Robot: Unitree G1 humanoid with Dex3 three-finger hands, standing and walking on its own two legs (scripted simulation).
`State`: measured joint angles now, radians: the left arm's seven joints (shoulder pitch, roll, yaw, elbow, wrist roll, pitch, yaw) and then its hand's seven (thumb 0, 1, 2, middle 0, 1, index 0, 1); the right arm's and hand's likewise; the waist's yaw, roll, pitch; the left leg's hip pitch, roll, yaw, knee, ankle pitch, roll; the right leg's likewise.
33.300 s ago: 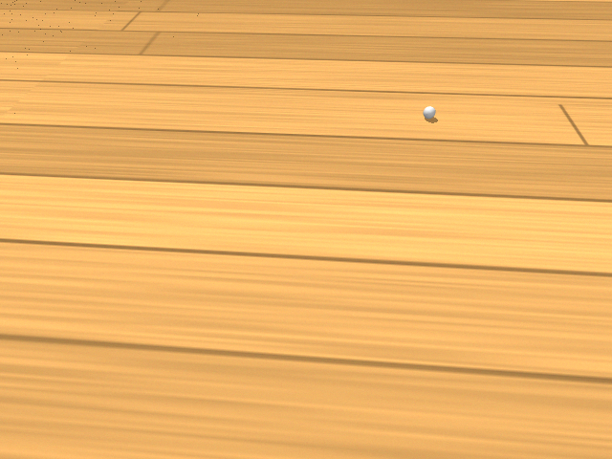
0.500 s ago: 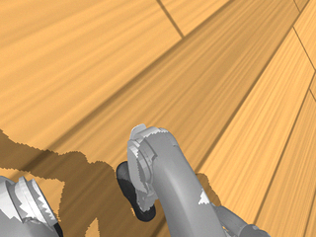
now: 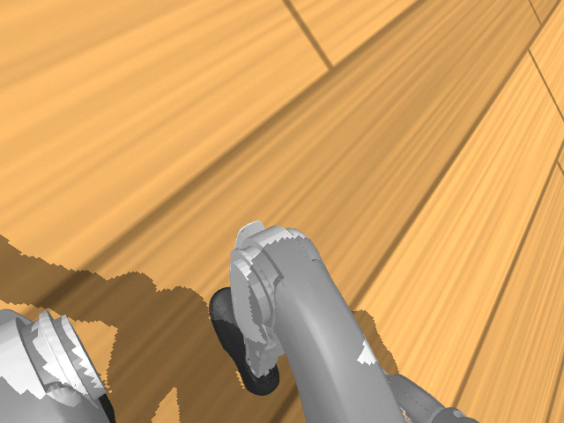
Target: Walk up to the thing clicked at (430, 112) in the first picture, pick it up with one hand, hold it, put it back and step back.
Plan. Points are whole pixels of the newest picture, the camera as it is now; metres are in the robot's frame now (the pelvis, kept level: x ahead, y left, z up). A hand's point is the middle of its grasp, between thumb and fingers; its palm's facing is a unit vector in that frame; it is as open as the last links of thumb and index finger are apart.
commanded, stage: close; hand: left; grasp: from above
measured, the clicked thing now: out of the picture +0.46 +0.35 -0.27
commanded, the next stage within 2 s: settle in 0.02 s
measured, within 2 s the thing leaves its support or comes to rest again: leaves its support in 0.42 s
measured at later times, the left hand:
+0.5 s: hand out of the picture +0.45 +0.33 -0.24, palm faces -0.38 -0.17 -0.91, open 7.9 cm
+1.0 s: hand out of the picture +0.43 +0.34 -0.15, palm faces -0.43 -0.14 -0.89, open 7.8 cm
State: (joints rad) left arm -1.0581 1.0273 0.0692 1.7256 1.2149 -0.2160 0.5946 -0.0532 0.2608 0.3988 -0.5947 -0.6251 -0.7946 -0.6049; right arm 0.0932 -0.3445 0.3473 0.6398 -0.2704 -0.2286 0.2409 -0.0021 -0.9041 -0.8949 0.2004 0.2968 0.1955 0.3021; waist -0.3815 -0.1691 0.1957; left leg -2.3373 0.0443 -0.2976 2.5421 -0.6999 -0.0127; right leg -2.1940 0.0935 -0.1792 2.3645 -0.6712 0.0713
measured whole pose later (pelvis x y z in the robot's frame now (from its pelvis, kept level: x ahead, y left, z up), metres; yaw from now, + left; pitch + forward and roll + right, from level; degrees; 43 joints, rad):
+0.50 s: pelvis +0.00 +0.00 +0.00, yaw +0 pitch +28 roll -15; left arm -0.99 0.94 0.10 1.55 1.22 -0.16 0.55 -0.07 0.19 0.38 -0.70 -0.56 -0.91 -0.49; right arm 0.13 -0.33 0.30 0.66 -0.25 -0.23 0.25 0.00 -0.92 -0.90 0.20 0.30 0.20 0.30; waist -0.35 -0.14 0.13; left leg -2.36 0.04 -0.29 2.53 -0.70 -0.02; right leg -2.21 0.08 -0.17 2.36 -0.68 0.06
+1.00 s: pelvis +0.00 -0.01 +0.01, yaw +6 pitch +31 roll -10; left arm -0.95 0.77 0.05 1.33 1.17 -0.14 0.28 -0.07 0.18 0.39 -0.72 -0.54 -0.93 -0.49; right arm 0.15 -0.31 0.15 0.66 -0.14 -0.08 0.20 0.00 -0.92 -0.90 0.20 0.30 0.20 0.30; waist -0.25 -0.02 0.01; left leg -2.35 0.03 -0.20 2.44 -0.65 -0.02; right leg -2.23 0.05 -0.11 2.35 -0.68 0.04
